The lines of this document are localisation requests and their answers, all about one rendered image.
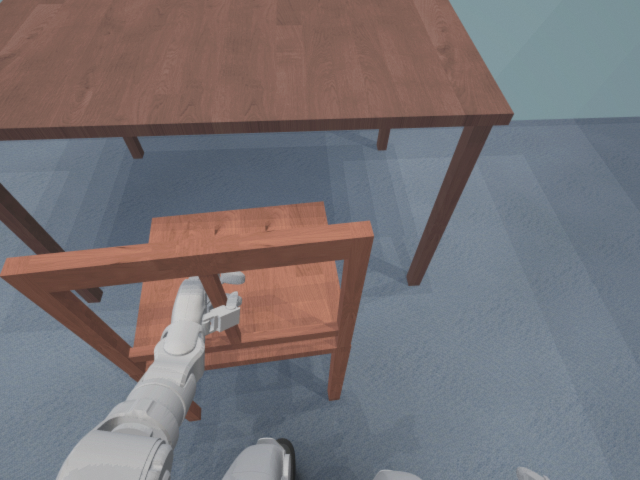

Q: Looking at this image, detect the table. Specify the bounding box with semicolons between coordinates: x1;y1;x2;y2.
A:
0;0;514;303

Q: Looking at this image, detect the left robot upper arm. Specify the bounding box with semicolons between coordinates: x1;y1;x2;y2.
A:
62;430;173;480

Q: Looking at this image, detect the chair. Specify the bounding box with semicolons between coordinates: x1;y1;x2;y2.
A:
0;201;374;422

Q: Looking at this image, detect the left robot forearm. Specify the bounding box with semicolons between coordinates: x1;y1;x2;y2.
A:
56;320;205;480

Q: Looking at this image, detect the left robot hand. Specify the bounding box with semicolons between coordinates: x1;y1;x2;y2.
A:
171;271;245;336

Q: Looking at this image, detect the robot left thigh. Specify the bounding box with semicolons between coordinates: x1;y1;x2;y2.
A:
222;444;291;480

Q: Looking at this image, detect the left robot shin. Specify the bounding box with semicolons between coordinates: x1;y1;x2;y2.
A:
257;438;284;450

